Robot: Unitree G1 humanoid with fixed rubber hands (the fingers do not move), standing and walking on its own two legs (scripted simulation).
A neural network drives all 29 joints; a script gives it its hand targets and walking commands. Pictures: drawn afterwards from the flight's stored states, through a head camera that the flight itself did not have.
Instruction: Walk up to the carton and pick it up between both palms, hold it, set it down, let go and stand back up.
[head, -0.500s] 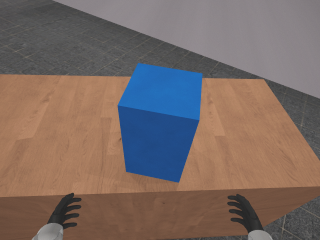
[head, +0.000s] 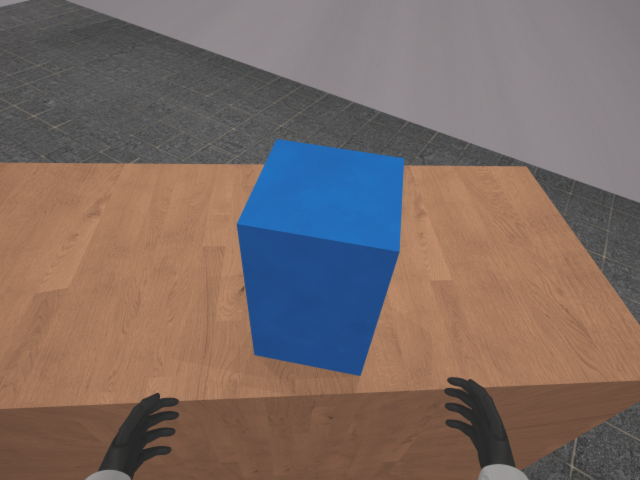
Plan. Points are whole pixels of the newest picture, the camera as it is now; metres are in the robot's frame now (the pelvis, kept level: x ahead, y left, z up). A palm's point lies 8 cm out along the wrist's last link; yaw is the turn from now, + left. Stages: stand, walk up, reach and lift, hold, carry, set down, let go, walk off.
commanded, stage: reach and lift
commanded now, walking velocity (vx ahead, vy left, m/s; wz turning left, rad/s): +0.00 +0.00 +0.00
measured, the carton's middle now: (321, 266) +0.39 +0.02 +0.05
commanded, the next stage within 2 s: none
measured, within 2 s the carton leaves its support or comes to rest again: neither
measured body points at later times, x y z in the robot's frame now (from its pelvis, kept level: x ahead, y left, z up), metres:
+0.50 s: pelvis -0.01 +0.01 +0.00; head -0.03 +0.03 +0.45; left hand +0.19 +0.22 +0.00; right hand +0.19 -0.17 +0.01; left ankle +0.02 +0.13 -0.75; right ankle -0.05 -0.12 -0.75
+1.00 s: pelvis +0.00 +0.01 +0.00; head +0.00 +0.02 +0.45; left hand +0.25 +0.21 +0.06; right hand +0.25 -0.17 +0.06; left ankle +0.02 +0.13 -0.75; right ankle -0.05 -0.12 -0.75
